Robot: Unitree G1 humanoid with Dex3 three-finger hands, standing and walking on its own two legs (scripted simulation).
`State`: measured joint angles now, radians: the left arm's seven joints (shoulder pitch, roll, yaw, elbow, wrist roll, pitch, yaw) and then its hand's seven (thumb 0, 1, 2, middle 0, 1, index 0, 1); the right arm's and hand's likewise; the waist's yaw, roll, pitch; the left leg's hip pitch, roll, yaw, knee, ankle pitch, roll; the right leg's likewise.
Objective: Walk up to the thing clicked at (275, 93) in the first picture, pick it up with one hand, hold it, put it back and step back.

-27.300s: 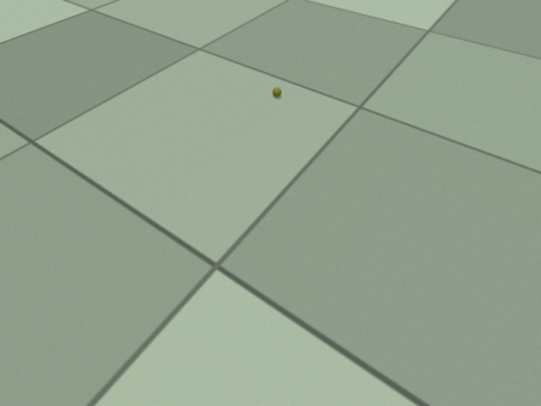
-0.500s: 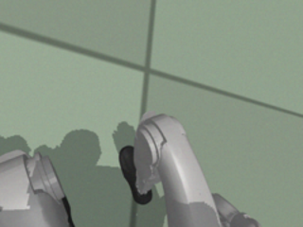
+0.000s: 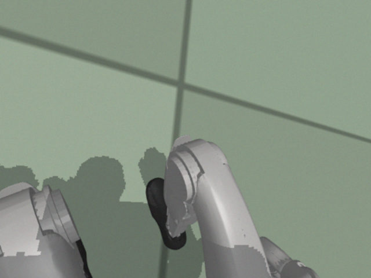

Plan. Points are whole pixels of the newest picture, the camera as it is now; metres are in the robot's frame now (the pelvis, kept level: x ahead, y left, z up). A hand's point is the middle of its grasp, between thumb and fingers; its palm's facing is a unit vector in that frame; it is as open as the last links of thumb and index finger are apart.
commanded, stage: withdraw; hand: left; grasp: from above
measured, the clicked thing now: out of the picture +0.45 +0.34 -0.27
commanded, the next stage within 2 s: home in 0.90 s
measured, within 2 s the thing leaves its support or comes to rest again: neither
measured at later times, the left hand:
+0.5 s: hand out of the picture +0.43 +0.37 -0.10, palm faces -0.42 -0.08 -0.90, open 14.0 cm
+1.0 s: hand out of the picture +0.44 +0.37 -0.13, palm faces -0.39 -0.09 -0.92, open 13.9 cm
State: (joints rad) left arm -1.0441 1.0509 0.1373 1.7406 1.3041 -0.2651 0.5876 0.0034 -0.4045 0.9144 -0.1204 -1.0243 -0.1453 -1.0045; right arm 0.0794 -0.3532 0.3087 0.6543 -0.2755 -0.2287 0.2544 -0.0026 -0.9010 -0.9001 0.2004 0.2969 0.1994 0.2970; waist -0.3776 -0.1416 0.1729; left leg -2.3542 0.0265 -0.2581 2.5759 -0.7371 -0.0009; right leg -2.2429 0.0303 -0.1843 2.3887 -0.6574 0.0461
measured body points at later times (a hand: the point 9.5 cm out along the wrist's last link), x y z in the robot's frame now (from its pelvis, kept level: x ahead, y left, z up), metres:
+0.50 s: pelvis +0.00 +0.00 +0.04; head +0.22 +0.09 +0.42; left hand +0.45 +0.38 -0.04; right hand +0.11 -0.26 -0.07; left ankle +0.06 +0.13 -0.26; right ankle +0.11 -0.12 -0.26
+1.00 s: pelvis -0.01 +0.00 +0.02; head +0.23 +0.11 +0.39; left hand +0.45 +0.37 -0.08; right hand +0.05 -0.27 -0.06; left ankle +0.06 +0.13 -0.26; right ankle +0.11 -0.12 -0.26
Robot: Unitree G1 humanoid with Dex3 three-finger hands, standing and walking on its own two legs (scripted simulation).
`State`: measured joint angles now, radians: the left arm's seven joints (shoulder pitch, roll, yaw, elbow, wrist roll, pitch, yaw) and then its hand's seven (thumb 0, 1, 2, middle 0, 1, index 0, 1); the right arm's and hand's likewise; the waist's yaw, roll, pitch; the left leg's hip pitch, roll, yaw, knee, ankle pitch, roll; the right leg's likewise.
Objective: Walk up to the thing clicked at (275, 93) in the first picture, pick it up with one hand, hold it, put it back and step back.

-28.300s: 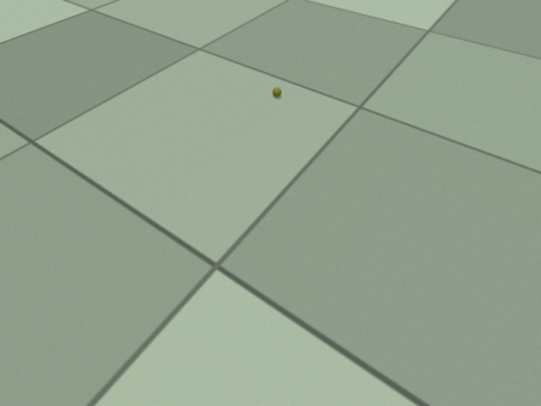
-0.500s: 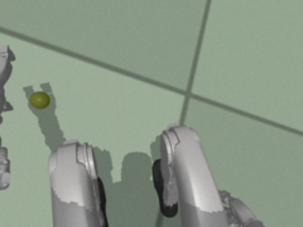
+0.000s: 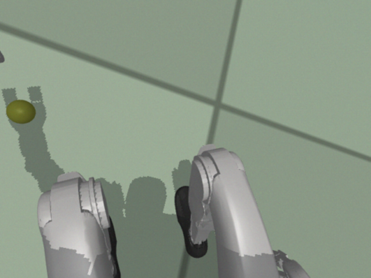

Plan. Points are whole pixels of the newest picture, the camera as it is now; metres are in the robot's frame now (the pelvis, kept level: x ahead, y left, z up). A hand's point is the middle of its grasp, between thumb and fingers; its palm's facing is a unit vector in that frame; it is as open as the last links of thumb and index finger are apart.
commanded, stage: home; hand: left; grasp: from above
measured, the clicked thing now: (21, 111) +0.49 +0.30 -0.29
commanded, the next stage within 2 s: none
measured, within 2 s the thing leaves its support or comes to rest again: neither
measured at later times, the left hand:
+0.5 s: hand out of the picture +0.36 +0.29 +0.02, palm faces -0.31 -0.54 -0.78, open 8.4 cm
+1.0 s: hand out of the picture +0.25 +0.22 +0.23, palm faces +0.10 -0.94 -0.33, open 7.4 cm
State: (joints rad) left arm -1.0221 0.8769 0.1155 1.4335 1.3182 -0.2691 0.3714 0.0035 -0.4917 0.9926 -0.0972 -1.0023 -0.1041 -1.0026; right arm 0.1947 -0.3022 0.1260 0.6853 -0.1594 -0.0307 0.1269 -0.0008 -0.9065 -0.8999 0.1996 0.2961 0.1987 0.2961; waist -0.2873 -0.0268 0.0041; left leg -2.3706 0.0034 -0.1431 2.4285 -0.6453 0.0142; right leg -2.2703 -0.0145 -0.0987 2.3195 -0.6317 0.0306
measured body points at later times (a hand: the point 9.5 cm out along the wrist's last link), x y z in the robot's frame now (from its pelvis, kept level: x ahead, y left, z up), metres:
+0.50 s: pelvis +0.01 +0.00 +0.13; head +0.19 +0.05 +0.53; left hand +0.38 +0.32 +0.06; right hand +0.16 -0.27 +0.01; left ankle +0.08 +0.12 -0.29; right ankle +0.11 -0.13 -0.29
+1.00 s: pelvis +0.04 +0.00 +0.31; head +0.13 +0.03 +0.76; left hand +0.24 +0.27 +0.25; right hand +0.25 -0.21 +0.23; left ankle +0.08 +0.12 -0.29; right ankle +0.11 -0.13 -0.29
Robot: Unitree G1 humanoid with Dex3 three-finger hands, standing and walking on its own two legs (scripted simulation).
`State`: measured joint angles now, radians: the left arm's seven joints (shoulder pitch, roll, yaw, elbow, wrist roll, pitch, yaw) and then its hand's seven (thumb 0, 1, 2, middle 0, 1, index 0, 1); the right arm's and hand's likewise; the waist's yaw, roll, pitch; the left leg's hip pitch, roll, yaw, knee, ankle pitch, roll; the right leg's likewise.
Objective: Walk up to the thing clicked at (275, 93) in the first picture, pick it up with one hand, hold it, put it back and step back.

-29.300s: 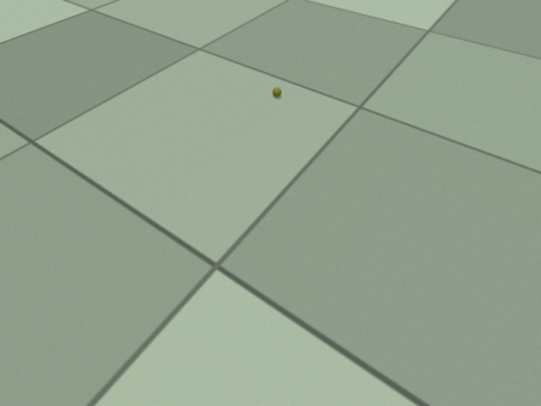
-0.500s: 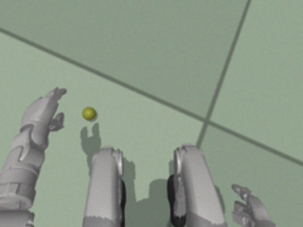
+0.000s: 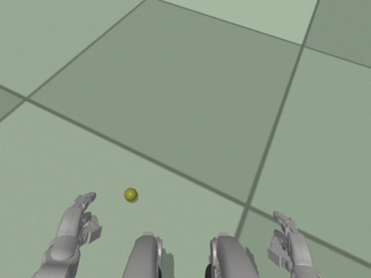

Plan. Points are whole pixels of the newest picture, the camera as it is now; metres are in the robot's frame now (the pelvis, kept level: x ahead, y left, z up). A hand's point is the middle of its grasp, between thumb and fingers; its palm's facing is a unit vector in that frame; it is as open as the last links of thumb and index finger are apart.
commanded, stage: home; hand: left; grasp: from above
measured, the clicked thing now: (130, 194) +0.48 +0.24 -0.61
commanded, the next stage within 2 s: none
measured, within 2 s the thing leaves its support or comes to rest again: neither
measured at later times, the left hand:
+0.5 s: hand (86, 240) +0.20 +0.18 +0.03, palm faces +0.07 -0.98 -0.20, open 7.4 cm
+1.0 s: hand (87, 235) +0.21 +0.18 +0.03, palm faces +0.06 -0.98 -0.21, open 7.4 cm
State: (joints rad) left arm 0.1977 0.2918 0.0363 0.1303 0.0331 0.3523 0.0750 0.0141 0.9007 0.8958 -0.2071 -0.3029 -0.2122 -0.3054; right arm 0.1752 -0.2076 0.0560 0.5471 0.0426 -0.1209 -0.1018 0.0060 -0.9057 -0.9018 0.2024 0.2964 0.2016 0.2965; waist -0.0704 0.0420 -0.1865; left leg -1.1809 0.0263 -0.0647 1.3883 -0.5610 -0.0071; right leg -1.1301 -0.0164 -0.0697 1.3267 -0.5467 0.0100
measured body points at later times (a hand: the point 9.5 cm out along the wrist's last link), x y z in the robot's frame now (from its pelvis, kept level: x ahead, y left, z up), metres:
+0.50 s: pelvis +0.04 +0.00 +0.08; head +0.05 -0.01 +0.53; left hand +0.19 +0.23 +0.05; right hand +0.21 -0.25 +0.02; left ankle +0.05 +0.12 -0.60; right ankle +0.05 -0.13 -0.60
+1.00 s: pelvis +0.05 +0.00 +0.08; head +0.07 +0.00 +0.53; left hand +0.20 +0.23 +0.05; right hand +0.21 -0.24 +0.01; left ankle +0.05 +0.12 -0.60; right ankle +0.05 -0.13 -0.60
